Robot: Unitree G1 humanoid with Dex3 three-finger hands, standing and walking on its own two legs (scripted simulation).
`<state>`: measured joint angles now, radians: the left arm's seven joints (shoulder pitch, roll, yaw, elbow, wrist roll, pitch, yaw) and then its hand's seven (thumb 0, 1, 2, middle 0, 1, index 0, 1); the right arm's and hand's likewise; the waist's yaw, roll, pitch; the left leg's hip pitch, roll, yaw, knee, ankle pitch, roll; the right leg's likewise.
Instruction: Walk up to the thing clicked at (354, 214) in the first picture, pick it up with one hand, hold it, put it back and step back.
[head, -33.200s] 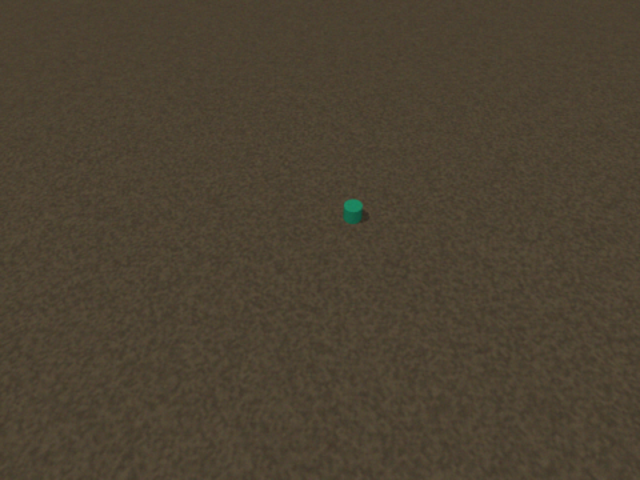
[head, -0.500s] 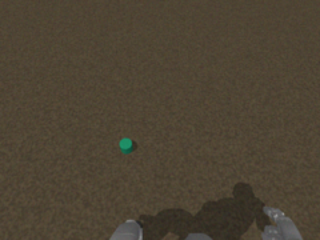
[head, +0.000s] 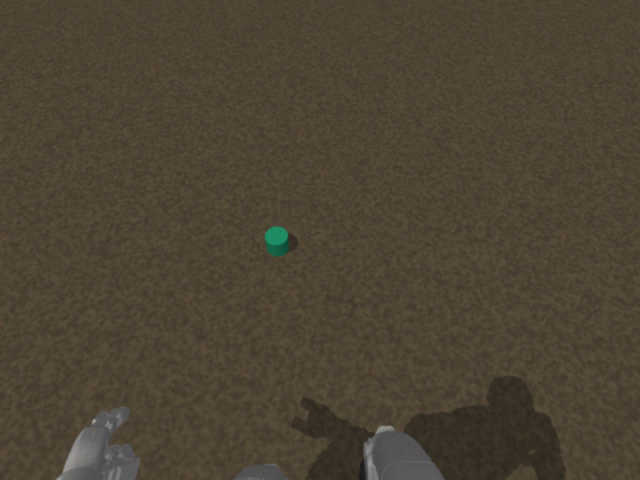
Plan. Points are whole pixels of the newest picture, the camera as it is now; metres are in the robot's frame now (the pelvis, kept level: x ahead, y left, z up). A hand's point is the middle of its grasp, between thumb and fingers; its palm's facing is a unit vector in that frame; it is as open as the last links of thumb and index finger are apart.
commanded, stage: step back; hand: left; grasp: from above
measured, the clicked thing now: (277, 241) +0.90 +0.16 -0.72
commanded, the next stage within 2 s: stand in 1.40 s
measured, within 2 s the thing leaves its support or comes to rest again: neither
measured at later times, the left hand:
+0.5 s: hand out of the picture -0.09 +0.25 -0.13, palm faces -0.02 -0.91 -0.42, open 7.4 cm
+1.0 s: hand out of the picture -0.05 +0.24 -0.13, palm faces +0.02 -0.92 -0.39, open 7.3 cm
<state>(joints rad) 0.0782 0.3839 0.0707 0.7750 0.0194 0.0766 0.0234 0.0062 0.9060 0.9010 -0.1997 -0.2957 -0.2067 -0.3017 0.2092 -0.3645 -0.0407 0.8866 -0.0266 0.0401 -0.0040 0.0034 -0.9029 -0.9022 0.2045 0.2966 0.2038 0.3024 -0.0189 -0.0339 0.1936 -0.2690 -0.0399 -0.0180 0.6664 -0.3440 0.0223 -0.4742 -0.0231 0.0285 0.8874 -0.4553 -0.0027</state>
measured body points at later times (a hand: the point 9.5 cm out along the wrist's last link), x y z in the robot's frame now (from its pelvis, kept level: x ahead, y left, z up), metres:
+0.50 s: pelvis -0.14 -0.02 +0.00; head -0.12 -0.04 +0.45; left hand -0.08 +0.30 -0.10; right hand -0.08 -0.35 -0.13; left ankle -0.12 +0.11 -0.70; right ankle -0.14 -0.15 -0.72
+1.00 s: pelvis -0.12 -0.03 +0.01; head -0.11 -0.04 +0.46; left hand -0.06 +0.29 -0.10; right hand -0.06 -0.35 -0.12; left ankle -0.08 +0.11 -0.70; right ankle -0.13 -0.14 -0.72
